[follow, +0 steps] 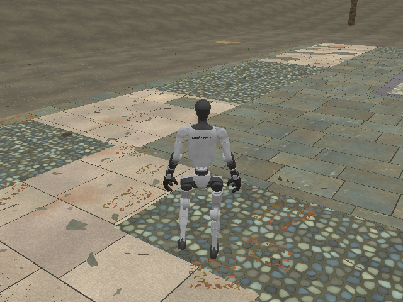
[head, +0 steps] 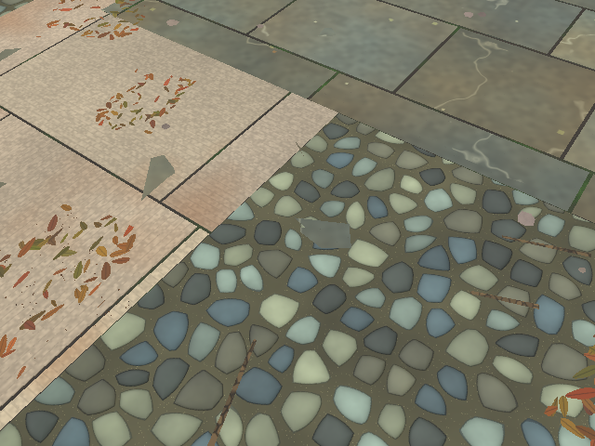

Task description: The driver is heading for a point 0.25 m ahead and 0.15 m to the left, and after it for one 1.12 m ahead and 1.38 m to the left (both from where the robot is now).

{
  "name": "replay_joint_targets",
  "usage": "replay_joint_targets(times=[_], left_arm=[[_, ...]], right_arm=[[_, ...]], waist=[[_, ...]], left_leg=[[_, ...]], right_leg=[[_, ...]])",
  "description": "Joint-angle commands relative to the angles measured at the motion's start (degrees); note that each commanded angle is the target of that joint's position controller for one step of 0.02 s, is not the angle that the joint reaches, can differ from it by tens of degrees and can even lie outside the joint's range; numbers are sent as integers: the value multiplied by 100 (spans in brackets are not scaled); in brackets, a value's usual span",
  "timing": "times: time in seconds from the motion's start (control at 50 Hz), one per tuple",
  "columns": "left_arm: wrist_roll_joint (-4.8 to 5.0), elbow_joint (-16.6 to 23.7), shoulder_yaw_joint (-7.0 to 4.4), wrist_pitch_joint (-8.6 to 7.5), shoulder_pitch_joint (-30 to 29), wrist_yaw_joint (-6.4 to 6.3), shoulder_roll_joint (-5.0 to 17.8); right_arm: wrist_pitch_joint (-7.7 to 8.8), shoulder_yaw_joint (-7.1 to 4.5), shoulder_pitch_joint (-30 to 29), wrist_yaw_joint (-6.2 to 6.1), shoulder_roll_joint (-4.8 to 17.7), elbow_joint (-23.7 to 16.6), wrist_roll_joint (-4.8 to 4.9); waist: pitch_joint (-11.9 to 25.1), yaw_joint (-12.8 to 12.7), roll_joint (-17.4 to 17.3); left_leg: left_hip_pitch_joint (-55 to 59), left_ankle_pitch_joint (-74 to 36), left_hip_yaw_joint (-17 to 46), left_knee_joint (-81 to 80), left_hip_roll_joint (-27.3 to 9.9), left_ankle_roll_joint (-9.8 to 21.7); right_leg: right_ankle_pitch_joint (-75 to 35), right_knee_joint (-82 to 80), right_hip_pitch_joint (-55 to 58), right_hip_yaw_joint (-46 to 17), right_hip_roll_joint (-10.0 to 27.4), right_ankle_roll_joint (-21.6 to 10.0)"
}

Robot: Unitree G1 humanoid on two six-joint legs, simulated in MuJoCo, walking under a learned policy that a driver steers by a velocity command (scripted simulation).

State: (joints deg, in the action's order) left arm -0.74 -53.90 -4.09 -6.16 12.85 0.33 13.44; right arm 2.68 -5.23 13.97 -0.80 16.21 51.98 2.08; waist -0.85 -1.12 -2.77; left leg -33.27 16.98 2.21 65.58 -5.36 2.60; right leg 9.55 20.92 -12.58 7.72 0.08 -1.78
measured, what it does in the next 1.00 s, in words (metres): walks ahead, turning left: left foot, then right foot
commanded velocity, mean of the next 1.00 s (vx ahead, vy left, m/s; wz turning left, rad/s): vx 0.50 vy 0.00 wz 0.57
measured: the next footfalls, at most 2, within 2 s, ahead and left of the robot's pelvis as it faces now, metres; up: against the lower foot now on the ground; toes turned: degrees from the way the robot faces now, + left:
left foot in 0.34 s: +0.32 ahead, +0.17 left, +0.00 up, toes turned +15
right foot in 0.82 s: +0.67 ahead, +0.09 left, +0.00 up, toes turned +32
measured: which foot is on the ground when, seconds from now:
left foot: up 0.00-0.32, down 0.34-0.82, up 0.84-1.00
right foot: down 0.00-0.32, up 0.34-0.80, down 0.82-1.00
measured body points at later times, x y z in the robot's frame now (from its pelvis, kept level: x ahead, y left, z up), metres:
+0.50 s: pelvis +0.26 +0.09 -0.01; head +0.29 +0.11 +0.44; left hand +0.31 +0.40 -0.12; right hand +0.43 -0.15 -0.12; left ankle +0.28 +0.16 -0.74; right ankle +0.27 -0.08 -0.65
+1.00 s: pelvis +0.55 +0.14 -0.01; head +0.57 +0.16 +0.44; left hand +0.50 +0.44 -0.11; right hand +0.79 -0.03 -0.12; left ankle +0.43 +0.23 -0.65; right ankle +0.63 +0.07 -0.74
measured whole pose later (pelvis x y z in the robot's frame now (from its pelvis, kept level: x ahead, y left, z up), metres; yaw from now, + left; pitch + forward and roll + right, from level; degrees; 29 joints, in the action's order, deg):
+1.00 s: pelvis +0.55 +0.14 -0.01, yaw +35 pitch +2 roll -2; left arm -0.6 -45.7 -3.8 -6.0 10.8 0.8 14.8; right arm 1.4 -4.7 16.5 -0.6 17.2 41.9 1.7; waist -1.3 -0.4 -2.5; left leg -29.4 20.6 4.0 68.2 -1.8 1.4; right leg 10.3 24.1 -15.5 4.2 -1.6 -1.6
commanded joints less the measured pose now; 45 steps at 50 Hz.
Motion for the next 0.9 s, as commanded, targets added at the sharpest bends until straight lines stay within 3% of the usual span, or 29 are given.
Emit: replay_joint_targets(times=[0.02,0.08,0.14,0.2,0.24,0.28,0.3,0.32,0.34,0.36,0.38,0.4,0.42,0.44,0.46,0.52,0.58,0.66,0.74,0.78,0.8,0.82,0.84,0.86,0.88,0.9], left_arm=[[-23,245,-163,-103,-170,-74,739],[-24,206,-200,-69,-72,-138,853],[24,191,-232,-17,115,-185,970],[98,122,-277,78,399,-189,1085],[159,101,-312,158,465,-179,1172],[212,155,-360,232,344,-188,1348],[236,184,-376,282,261,-193,1423],[259,224,-355,322,155,-195,1411],[128,338,-278,292,214,-206,1225],[-61,684,-14,115,618,-140,316],[203,807,-50,-146,41,-65,721],[399,953,-102,-266,-444,-24,914],[309,901,-85,-323,-461,-49,880],[145,814,-135,-312,-411,-90,934],[100,783,-187,-232,-287,-90,1009],[17,894,-176,-28,-380,-94,828],[-17,1129,-105,6,-1041,-94,661],[77,1378,-27,-46,-1758,14,564],[124,1551,-73,-136,-1937,106,808],[135,1520,-119,-201,-1667,126,928],[117,1401,-177,-234,-1204,109,1018],[27,1278,-263,-266,-501,78,1230],[-22,1191,-344,-240,498,28,1591],[-40,969,-412,-160,761,83,1868],[91,1136,-264,-124,510,93,1203],[107,1204,-173,-71,245,57,872]], right_arm=[[-95,-58,128,9,91,-374,-44],[-78,-45,-263,97,75,-530,-74],[-52,22,-915,216,4,-754,-96],[-60,65,-1414,321,2,-1007,-86],[-74,54,-1550,384,75,-1157,-75],[-89,-37,-1304,414,269,-1218,-73],[-94,-137,-805,410,444,-1136,-57],[-92,-313,106,371,734,-898,-35],[-138,-542,1040,243,1300,-666,-35],[-86,-586,811,216,1889,-700,-12],[0,-436,1055,254,1469,-866,-99],[83,-333,901,270,1110,-805,-144],[127,-267,560,259,894,-864,-105],[132,-204,81,248,687,-980,-114],[139,-144,-192,224,542,-1100,-170],[176,-164,-119,126,707,-1122,-144],[168,-202,164,14,857,-1063,-107],[118,-202,503,-15,851,-976,-82],[50,-188,763,-44,792,-891,-53],[2,-200,712,-73,818,-927,-75],[-15,-172,604,-73,752,-983,-78],[-1,-85,494,-49,529,-1084,-108],[13,29,544,-46,255,-1240,-235],[76,92,1470,-30,50,-1379,10],[62,-16,1298,-50,716,-1179,75],[26,-87,632,-37,971,-1274,16]], waist=[[-19,177,671],[-119,110,611],[-307,-111,523],[-486,-274,496],[-505,-244,567],[-217,12,756],[96,323,817],[562,829,702],[1091,1159,79],[1457,372,-1326],[2037,757,-664],[1307,799,-394],[928,577,-22],[656,316,150],[567,109,94],[384,-20,159],[151,173,73],[-6,487,-182],[10,518,-281],[81,346,-470],[265,85,-516],[830,-260,-395],[1724,-585,374],[2211,-62,2549],[1611,-221,1609],[891,-370,1013]], left_leg=[[-674,-635,396,-284,-373,-47],[-765,-1473,288,-1184,-318,-100],[-645,-1916,-88,-2021,-235,-79],[-753,-1697,-317,-2533,-161,19],[-688,-1240,-487,-2733,-50,150],[-28,-650,-819,-2788,300,360],[665,-455,-989,-2853,562,498],[1953,-797,-1072,-3262,873,701],[3719,-792,77,-3453,313,1032],[5276,88,3370,-4133,-1039,2025],[5560,540,4532,-4938,-1396,2173],[5203,-17,3725,-4978,-1272,1889],[4421,-531,2967,-4898,-1017,1671],[3558,-1057,2388,-4926,-785,1512],[2993,-1472,2079,-5046,-646,1451],[2297,-2112,1666,-5297,-476,1484],[2067,-2078,1292,-5341,-201,1298],[1887,-1399,1233,-5248,-19,1006],[2551,-1247,1818,-4650,-267,920],[2759,-1534,2091,-4280,-333,845],[2712,-1907,2066,-3915,-166,736],[2349,-2073,1817,-2972,145,545],[1437,-790,1212,-1266,610,284],[-609,1862,805,375,1135,-18],[-1208,1560,974,1015,634,-83],[-1313,993,778,1061,444,-108]], right_leg=[[-674,-1384,348,-1040,1674,-862],[-948,-1441,517,-443,1567,-773],[-1000,-1465,693,11,1544,-692],[-1154,-1291,1250,240,1693,-640],[-1684,-991,1621,364,1802,-563],[-3560,-263,1798,534,1819,-448],[-4455,517,1762,633,1755,-374],[-4612,1726,1379,796,1525,-196],[-2902,3545,-69,823,1282,124],[2287,5427,-2563,154,66,459],[2522,6013,-3211,-1137,-41,346],[1979,5949,-3739,-1160,208,184],[1473,5487,-3529,-1184,474,80],[1155,4968,-3047,-1206,661,93],[961,4669,-2601,-1257,783,116],[595,3862,-2285,-1129,721,342],[-511,2577,-2330,-1054,506,502],[-1602,1190,-1805,-974,139,463],[-1194,668,-1724,-1159,41,317],[-658,552,-1366,-1121,-10,179],[-671,329,-727,-1004,-70,48],[-741,457,493,-1268,313,-214],[-542,592,2100,-2364,1364,-539],[801,-108,3548,-5199,2504,-1443],[1933,-336,3160,-5146,2397,-1251],[1764,-399,2391,-4082,2132,-973]])
Over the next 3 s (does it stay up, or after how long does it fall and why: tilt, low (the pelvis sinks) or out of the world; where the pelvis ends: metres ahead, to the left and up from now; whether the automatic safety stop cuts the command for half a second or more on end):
stays up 1.15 1.11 -0.01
